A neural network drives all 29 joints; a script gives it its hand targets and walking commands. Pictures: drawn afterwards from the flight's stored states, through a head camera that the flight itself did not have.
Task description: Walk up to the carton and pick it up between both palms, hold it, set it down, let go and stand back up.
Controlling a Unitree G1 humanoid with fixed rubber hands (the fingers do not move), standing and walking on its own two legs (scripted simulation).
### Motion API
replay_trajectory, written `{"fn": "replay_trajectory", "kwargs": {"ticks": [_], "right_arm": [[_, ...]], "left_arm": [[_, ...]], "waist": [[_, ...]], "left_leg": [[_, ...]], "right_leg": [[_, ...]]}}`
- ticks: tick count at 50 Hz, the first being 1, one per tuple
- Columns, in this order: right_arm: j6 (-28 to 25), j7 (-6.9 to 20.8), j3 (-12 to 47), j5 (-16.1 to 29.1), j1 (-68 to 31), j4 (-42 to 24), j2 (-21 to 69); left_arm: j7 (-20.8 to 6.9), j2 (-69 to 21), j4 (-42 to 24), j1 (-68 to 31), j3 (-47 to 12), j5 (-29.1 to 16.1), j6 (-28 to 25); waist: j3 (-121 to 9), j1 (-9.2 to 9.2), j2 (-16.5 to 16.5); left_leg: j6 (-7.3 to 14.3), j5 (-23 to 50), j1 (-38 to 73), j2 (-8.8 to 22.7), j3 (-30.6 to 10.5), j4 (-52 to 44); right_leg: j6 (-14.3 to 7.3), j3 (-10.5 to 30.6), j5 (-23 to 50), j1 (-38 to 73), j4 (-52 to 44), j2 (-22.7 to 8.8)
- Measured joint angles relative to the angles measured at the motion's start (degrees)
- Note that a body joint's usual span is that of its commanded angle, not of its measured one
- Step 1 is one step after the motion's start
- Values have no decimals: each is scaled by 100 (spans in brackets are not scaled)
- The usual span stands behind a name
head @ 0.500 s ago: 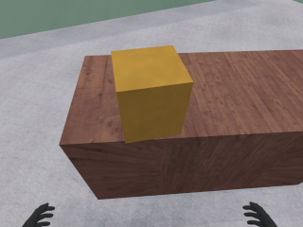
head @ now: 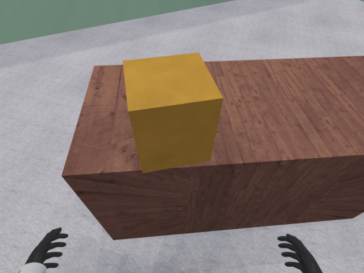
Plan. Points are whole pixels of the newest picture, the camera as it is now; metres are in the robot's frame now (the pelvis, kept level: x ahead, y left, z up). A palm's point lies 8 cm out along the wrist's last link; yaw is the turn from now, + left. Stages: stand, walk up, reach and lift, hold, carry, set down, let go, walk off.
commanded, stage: reach and lift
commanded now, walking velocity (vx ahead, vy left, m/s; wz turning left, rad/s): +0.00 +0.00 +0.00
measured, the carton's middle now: (170, 114) +0.52 +0.03 +0.03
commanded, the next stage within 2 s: none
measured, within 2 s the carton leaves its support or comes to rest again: neither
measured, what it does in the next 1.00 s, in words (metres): stands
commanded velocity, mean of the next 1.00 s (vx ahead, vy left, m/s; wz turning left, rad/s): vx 0.00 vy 0.00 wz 0.00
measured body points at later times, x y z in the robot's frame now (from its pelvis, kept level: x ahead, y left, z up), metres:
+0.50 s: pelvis +0.02 +0.00 +0.01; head +0.06 -0.01 +0.46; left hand +0.20 +0.30 -0.02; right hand +0.25 -0.25 -0.05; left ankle -0.02 +0.15 -0.73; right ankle +0.04 -0.11 -0.73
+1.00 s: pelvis +0.03 +0.00 +0.01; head +0.06 +0.00 +0.46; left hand +0.26 +0.25 +0.00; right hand +0.31 -0.23 +0.00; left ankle -0.02 +0.15 -0.73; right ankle +0.04 -0.11 -0.73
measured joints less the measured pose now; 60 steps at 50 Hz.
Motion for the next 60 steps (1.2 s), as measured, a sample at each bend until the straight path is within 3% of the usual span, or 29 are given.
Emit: {"fn": "replay_trajectory", "kwargs": {"ticks": [5, 13, 18, 28, 41, 60], "right_arm": [[-62, 0, 1, 229, 79, -342, 160], [-82, 0, 0, 515, 65, -899, 276], [-100, 0, -1, 659, -55, -986, 334], [-405, 23, 60, 1121, -282, -989, 365], [-685, 243, 361, 1591, -741, -986, 261], [-682, 410, 908, 2368, -1682, -829, -105]], "left_arm": [[0, 0, -24, -48, 1, -27, -134], [2, -1, -116, -49, 0, -464, -730], [36, -5, -118, -50, -2, -735, -1131], [116, -212, -116, -50, -144, -869, -1844], [318, -726, -116, -199, -248, -869, -2459], [473, -1081, -112, -1003, -253, -870, -2641]], "waist": [[0, 39, -1], [0, 298, -4], [-29, 366, -4], [-207, 362, -4], [-240, 325, -4], [-349, 319, -4]], "left_leg": [[0, 160, 77, -4, 6, -325], [0, 429, 130, -9, 5, -836], [0, 469, 131, -9, 5, -965], [-65, 455, 132, -9, 9, -1068], [-106, 431, 132, -23, 21, -1068], [-106, 432, 132, -24, 44, -1048]], "right_leg": [[-29, -3, 68, 10, -172, 0], [-64, -20, 259, 16, -556, 0], [-65, -26, 293, 18, -678, 0], [-30, -25, 295, 49, -839, -5], [1, -12, 295, 62, -873, -22], [7, 11, 309, 62, -873, -20]]}}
